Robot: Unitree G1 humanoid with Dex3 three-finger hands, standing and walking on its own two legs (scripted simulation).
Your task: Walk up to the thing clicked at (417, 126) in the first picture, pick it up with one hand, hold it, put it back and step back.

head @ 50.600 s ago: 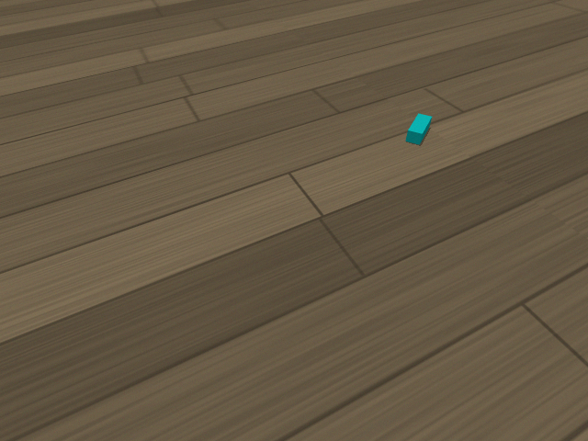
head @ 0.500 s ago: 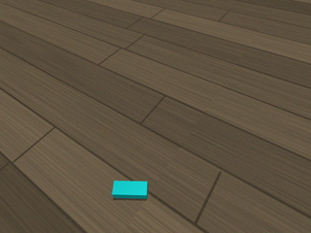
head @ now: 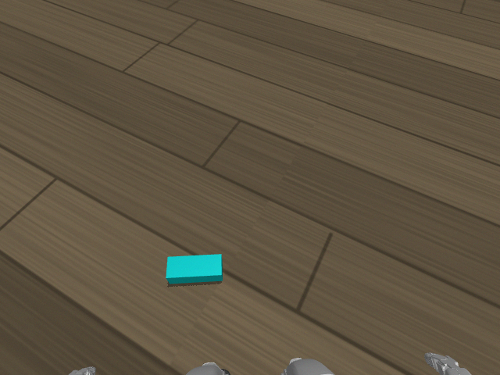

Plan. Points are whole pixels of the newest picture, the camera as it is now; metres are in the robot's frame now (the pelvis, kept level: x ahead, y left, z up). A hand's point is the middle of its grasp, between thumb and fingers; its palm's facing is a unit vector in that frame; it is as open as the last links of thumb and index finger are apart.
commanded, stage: step back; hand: left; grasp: from above
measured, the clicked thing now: (195, 269) +0.53 +0.20 -0.72
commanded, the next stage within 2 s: none
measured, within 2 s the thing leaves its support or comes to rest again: neither
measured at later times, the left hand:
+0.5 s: hand out of the picture +0.00 +0.26 -0.15, palm faces +0.05 -0.93 -0.36, open 7.4 cm
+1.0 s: hand out of the picture -0.21 +0.20 -0.13, palm faces +0.01 -0.91 -0.42, open 7.4 cm
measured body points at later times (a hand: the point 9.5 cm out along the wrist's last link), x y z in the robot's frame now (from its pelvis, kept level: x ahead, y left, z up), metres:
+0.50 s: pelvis -0.13 -0.01 -0.01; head -0.07 +0.01 +0.44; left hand -0.01 +0.30 -0.13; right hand -0.03 -0.32 -0.11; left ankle -0.14 +0.10 -0.73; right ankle -0.05 -0.13 -0.71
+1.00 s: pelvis -0.29 -0.06 +0.00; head -0.25 -0.09 +0.45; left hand -0.22 +0.25 -0.10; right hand -0.17 -0.38 -0.12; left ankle -0.25 +0.08 -0.66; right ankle -0.26 -0.18 -0.73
